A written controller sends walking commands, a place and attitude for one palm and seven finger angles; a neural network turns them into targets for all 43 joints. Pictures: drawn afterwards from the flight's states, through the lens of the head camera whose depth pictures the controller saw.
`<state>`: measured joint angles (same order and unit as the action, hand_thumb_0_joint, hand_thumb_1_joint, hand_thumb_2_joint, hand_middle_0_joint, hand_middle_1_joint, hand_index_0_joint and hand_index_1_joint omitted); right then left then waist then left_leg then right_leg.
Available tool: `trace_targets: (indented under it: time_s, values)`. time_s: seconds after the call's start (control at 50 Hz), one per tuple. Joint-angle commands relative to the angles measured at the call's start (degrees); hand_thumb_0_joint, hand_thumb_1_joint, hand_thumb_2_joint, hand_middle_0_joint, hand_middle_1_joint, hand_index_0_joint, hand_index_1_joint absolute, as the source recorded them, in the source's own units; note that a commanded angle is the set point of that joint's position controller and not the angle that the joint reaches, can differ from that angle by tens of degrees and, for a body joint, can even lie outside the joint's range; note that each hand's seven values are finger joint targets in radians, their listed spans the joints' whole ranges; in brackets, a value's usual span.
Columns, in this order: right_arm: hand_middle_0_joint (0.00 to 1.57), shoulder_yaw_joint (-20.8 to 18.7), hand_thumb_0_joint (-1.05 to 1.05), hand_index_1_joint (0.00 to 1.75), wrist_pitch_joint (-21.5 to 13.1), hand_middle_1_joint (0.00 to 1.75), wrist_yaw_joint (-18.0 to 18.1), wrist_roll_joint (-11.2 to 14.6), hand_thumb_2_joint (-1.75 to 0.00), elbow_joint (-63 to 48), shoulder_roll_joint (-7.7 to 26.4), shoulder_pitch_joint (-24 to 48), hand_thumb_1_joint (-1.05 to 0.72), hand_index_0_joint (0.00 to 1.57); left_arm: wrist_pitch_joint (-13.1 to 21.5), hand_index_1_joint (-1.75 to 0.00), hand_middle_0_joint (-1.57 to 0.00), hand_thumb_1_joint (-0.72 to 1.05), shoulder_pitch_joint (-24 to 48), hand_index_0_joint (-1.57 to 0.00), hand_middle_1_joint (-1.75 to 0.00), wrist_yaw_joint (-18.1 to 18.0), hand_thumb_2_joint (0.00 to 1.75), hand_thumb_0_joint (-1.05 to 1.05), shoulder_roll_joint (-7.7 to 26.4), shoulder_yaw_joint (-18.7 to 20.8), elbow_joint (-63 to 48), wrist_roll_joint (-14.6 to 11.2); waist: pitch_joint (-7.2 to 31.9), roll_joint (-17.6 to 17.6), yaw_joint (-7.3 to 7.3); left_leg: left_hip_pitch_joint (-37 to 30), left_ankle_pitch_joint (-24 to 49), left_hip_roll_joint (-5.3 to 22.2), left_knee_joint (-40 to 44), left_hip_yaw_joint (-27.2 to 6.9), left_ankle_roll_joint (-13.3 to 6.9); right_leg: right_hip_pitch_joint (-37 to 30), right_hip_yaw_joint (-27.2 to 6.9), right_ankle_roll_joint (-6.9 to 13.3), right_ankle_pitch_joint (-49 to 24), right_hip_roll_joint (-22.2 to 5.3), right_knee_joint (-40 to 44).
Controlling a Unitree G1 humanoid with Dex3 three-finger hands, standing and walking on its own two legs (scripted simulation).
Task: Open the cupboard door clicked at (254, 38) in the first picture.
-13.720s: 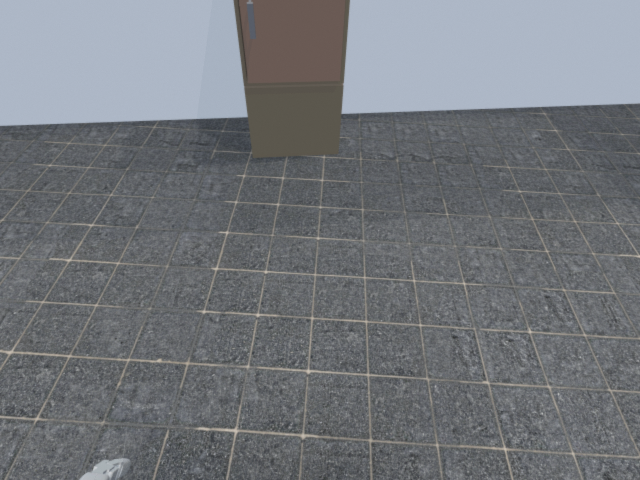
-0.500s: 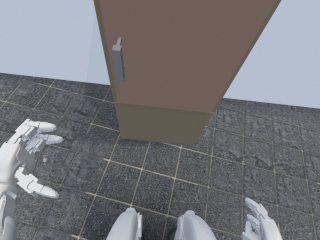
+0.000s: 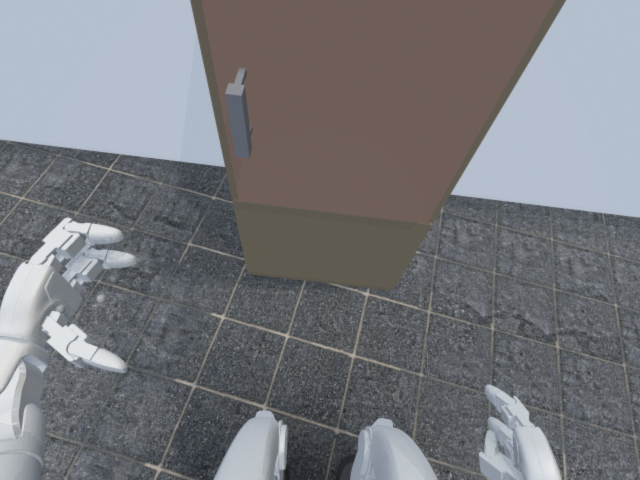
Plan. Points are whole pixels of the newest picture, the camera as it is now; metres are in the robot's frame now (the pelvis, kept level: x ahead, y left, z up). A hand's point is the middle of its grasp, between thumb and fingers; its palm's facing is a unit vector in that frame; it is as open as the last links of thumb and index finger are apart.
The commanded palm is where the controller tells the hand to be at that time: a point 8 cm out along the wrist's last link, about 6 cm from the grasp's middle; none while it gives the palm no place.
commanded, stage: move the hooked fingers beside the handle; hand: left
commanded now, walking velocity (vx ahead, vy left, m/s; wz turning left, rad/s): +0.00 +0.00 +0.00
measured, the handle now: (242, 114) +0.62 +0.17 +0.03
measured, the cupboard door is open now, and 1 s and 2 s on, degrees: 0 0 0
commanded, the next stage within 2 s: none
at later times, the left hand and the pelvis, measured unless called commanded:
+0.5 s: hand (140, 224) +0.40 +0.26 +0.03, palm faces -0.03 -1.00 -0.03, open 14.0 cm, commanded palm +0.39 +0.30 +0.04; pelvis +0.01 +0.00 +0.00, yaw -2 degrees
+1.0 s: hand (167, 172) +0.49 +0.25 +0.03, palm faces -0.04 -1.00 -0.01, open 14.0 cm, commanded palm +0.48 +0.28 +0.03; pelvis +0.00 +0.01 -0.01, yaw -2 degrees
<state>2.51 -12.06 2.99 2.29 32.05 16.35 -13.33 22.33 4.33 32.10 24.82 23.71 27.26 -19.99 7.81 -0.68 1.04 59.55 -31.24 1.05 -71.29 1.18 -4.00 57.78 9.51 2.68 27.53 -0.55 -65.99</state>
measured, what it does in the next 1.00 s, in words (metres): stands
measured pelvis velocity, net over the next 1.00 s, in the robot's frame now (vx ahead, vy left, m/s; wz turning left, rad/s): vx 0.00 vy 0.01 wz -0.04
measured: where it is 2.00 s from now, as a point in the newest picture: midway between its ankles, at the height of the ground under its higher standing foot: outside the picture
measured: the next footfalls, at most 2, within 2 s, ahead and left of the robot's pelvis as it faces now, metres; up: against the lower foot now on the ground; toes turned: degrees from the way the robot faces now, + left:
none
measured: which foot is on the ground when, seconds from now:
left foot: down 0.00-1.00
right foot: down 0.00-1.00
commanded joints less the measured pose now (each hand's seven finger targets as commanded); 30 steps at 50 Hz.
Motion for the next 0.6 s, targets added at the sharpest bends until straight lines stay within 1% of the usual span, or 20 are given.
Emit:
trace_targets:
  time_s: [0.0, 0.02, 0.04, 0.06, 0.08, 0.14, 0.16, 0.18, 0.2, 0.24, 0.26, 0.28, 0.3, 0.38, 0.42, 0.46, 0.48, 0.52, 0.56, 0.58]
  values:
    - [0.2, -4.1, 0.0, 0.3, -2.8, 0.3, 1.2, 0.1, -0.9, -6.2, 9.9, -2.7, -0.9, 0.2, 3.3, -1.2, -0.3, -0.5, 16.4, -0.3, -1.2, -0.2, 0.3, 0.0, 15.1, 4.2, -10.6, -1.1, 19.9, -8.1, 1.26, -14.6, 15.9, -0.2, 11.9, -6.0, 3.0, -8.9, -7.2, -0.4, -6.5, 1.5, 8.0]
    - [0.2, -4.1, 0.0, 0.3, -2.6, 0.3, 1.2, 0.2, -0.9, -6.1, 10.1, -2.9, -0.9, 0.2, 3.0, -1.2, -0.3, -0.5, 16.8, -0.3, -1.2, -0.6, 0.3, 0.0, 15.8, 4.5, -9.8, -0.6, 20.2, -7.6, 1.12, -15.0, 16.2, 0.0, 12.2, -6.3, 3.1, -8.8, -6.9, -0.5, -6.6, 1.5, 7.8]
    - [0.2, -4.1, 0.0, 0.3, -2.4, 0.3, 1.2, 0.2, -0.9, -6.1, 9.9, -2.9, -0.9, 0.2, 2.7, -1.2, -0.3, -0.5, 18.3, -0.3, -1.2, -0.9, 0.3, 0.0, 14.7, 3.3, -9.9, -0.4, 20.5, -8.0, 1.47, -15.8, 16.8, 0.0, 12.4, -6.3, 3.2, -8.2, -6.8, -0.6, -7.0, 1.4, 7.8]
    - [0.2, -4.1, 0.0, 0.3, -2.3, 0.3, 1.1, 0.0, -0.9, -6.0, 10.0, -3.3, -0.9, 0.2, 2.2, -1.2, -0.3, -0.5, 18.1, -0.3, -1.2, -1.4, 0.3, 0.0, 15.8, 4.6, -8.4, -0.3, 21.1, -6.4, 1.26, -14.8, 17.4, 0.1, 11.9, -6.4, 3.0, -8.6, -6.8, -0.6, -7.5, 1.6, 7.5]
    - [0.2, -4.1, 0.0, 0.3, -1.9, 0.3, 1.0, 0.1, -0.9, -5.8, 10.0, -3.5, -0.9, 0.2, 1.9, -1.2, -0.3, -0.5, 18.7, -0.3, -1.2, -1.7, 0.3, 0.0, 16.7, 5.4, -7.0, 0.1, 21.1, -6.4, 1.19, -14.4, 17.6, 0.1, 11.9, -5.9, 2.9, -9.2, -7.0, -0.7, -8.0, 1.5, 7.7]
    - [0.2, -3.9, 0.0, 0.3, -0.8, 0.3, 0.8, 0.1, -0.9, -5.9, 10.0, -3.7, -0.9, 0.2, 1.0, -1.2, -0.3, -0.5, 21.1, -0.3, -1.2, -2.8, 0.3, 0.0, 17.4, 5.8, -3.5, 0.9, 20.3, -4.7, 1.27, -12.0, 16.1, 0.0, 12.1, -5.7, 2.8, -10.0, -7.1, -0.8, -7.3, 1.4, 7.7]
    - [0.2, -3.9, 0.0, 0.3, -0.7, 0.3, 0.7, 0.1, -0.9, -6.0, 10.0, -3.9, -0.9, 0.2, 1.1, -1.2, -0.3, -0.5, 21.6, -0.3, -1.2, -3.1, 0.3, 0.0, 17.5, 5.7, -3.4, 1.1, 21.1, -6.0, 0.96, -12.3, 16.8, 0.0, 12.0, -5.7, 2.8, -10.0, -7.2, -0.7, -7.7, 1.5, 7.5]
    - [0.2, -3.9, 0.0, 0.3, -0.4, 0.3, 0.6, 0.1, -0.9, -5.9, 10.0, -4.3, -0.9, 0.2, 1.2, -1.2, -0.3, -0.5, 23.0, -0.3, -1.2, -3.4, 0.3, 0.0, 17.0, 4.9, -3.4, 1.7, 21.2, -7.5, 1.35, -14.2, 17.9, 0.2, 12.5, -5.8, 3.1, -8.9, -6.9, -0.7, -8.3, 1.4, 7.6]
    - [0.2, -4.0, 0.0, 0.3, -0.2, 0.3, 0.5, 0.0, -0.9, -5.7, 9.9, -4.4, -0.9, 0.2, 1.3, -1.2, -0.3, -0.5, 25.1, -0.3, -1.2, -3.6, 0.3, 0.0, 15.9, 3.7, -3.5, 1.8, 21.8, -7.3, 1.77, -14.7, 17.8, 0.2, 12.4, -5.8, 3.0, -8.8, -7.0, -0.8, -8.3, 1.3, 7.7]
    - [0.2, -4.2, 0.0, 0.3, 0.4, 0.3, 0.3, -0.1, -0.9, -5.3, 10.1, -5.5, -0.9, 0.2, 1.5, -1.2, -0.3, -0.5, 23.9, -0.3, -1.2, -4.2, 0.3, 0.0, 17.2, 5.4, -0.9, 2.0, 22.4, -5.4, 1.62, -14.0, 18.9, 0.3, 12.2, -5.6, 2.8, -10.1, -7.2, -0.9, -9.6, 1.4, 7.8]
    - [0.2, -4.2, 0.0, 0.3, 0.5, 0.3, 0.4, -0.1, -0.9, -5.1, 10.2, -5.8, -0.9, 0.2, 2.1, -1.2, -0.3, -0.5, 25.6, -0.3, -1.2, -4.2, 0.3, 0.0, 17.1, 4.7, -0.8, 2.2, 22.5, -4.9, 2.26, -14.1, 20.0, 0.4, 11.7, -5.6, 2.7, -9.7, -7.2, -0.9, -10.5, 1.6, 7.6]
    - [0.2, -4.3, 0.0, 0.3, 0.8, 0.3, 0.3, -0.1, -0.9, -4.8, 10.3, -6.3, -0.9, 0.2, 2.4, -1.2, -0.3, -0.5, 26.6, -0.3, -1.2, -4.3, 0.3, 0.0, 17.3, 4.8, -0.7, 2.6, 23.7, -5.8, 2.05, -15.1, 21.6, 0.5, 11.8, -5.8, 2.9, -9.7, -7.1, -0.9, -11.3, 1.5, 7.3]
    - [0.2, -4.3, 0.0, 0.3, 1.1, 0.3, 0.1, -0.1, -0.9, -4.7, 10.0, -6.5, -0.9, 0.2, 2.4, -1.2, -0.3, -0.5, 27.3, -0.3, -1.2, -4.2, 0.3, 0.0, 15.9, 3.6, -0.1, 2.7, 23.6, -6.1, 2.48, -15.5, 21.9, 0.4, 11.8, -5.6, 2.9, -9.4, -7.1, -1.0, -11.7, 1.5, 7.4]
    - [0.2, -4.3, 0.0, 0.3, 2.4, 0.3, 0.1, -0.3, -0.9, -3.4, 10.5, -7.6, -0.9, 0.2, 3.2, -1.2, -0.3, -0.5, 31.3, -0.3, -1.2, -4.2, 0.3, 0.0, 19.1, 6.0, 5.0, 3.4, 22.4, -4.0, 3.14, -12.3, 20.2, 0.4, 10.9, -4.9, 2.4, -10.1, -7.7, -1.1, -11.8, 1.7, 7.5]
    - [0.2, -4.3, 0.0, 0.3, 3.0, 0.3, 0.1, -0.4, -0.9, -2.9, 10.5, -7.8, -0.9, 0.2, 3.7, -1.2, -0.3, -0.5, 34.7, -0.3, -1.2, -4.1, 0.3, 0.0, 19.8, 6.2, 7.0, 3.9, 21.6, -5.0, 3.51, -11.9, 19.3, 0.4, 10.8, -5.0, 2.4, -9.2, -7.7, -1.0, -11.1, 1.6, 7.4]
    - [0.2, -4.3, 0.0, 0.3, 3.3, 0.3, 0.0, -0.5, -0.9, -2.7, 10.5, -8.3, -0.9, 0.2, 4.6, -1.2, -0.3, -0.5, 38.8, -0.3, -1.2, -3.9, 0.3, 0.0, 19.3, 4.9, 6.1, 4.2, 23.5, -7.5, 3.95, -14.5, 21.7, 0.5, 10.6, -5.6, 2.7, -7.7, -7.5, -0.8, -11.7, 1.7, 6.7]
    - [0.2, -4.5, 0.0, 0.3, 3.6, 0.3, -0.1, -0.7, -0.9, -2.4, 10.8, -9.1, -0.9, 0.2, 4.9, -1.2, -0.3, -0.5, 38.7, -0.3, -1.2, -4.0, 0.3, 0.0, 21.4, 6.5, 6.6, 4.7, 25.2, -9.0, 2.97, -16.4, 22.9, 0.7, 10.7, -5.7, 3.1, -7.8, -7.5, -0.7, -11.9, 1.8, 6.7]
    - [0.2, -4.5, 0.0, 0.3, 4.1, 0.3, -0.2, -0.7, -0.9, -1.9, 10.7, -9.5, -0.9, 0.2, 5.4, -1.2, -0.3, -0.5, 41.5, -0.3, -1.2, -4.0, 0.3, 0.0, 19.9, 4.4, 6.3, 5.1, 26.2, -10.5, 3.87, -20.0, 26.1, 1.1, 10.9, -6.7, 3.6, -5.5, -6.9, -0.8, -12.5, 1.8, 6.7]
    - [0.2, -4.6, 0.0, 0.3, 4.7, 0.3, -0.3, -0.8, -0.9, -1.4, 10.9, -10.4, -0.9, 0.2, 5.2, -1.2, -0.3, -0.5, 42.4, -0.3, -1.2, -4.2, 0.3, 0.0, 19.7, 4.3, 8.6, 5.2, 26.6, -8.7, 4.62, -20.6, 27.9, 1.3, 10.3, -7.3, 3.6, -4.4, -6.7, -0.8, -12.9, 2.1, 6.5]
    - [0.2, -4.6, 0.0, 0.3, 5.1, 0.3, -0.4, -0.9, -0.9, -1.0, 11.0, -10.6, -0.9, 0.2, 5.0, -1.2, -0.3, -0.5, 42.8, -0.3, -1.2, -4.3, 0.3, 0.0, 20.4, 4.9, 10.5, 5.6, 26.3, -8.4, 4.41, -19.9, 27.3, 1.3, 10.3, -7.1, 3.6, -4.7, -6.8, -0.9, -12.9, 2.0, 6.6]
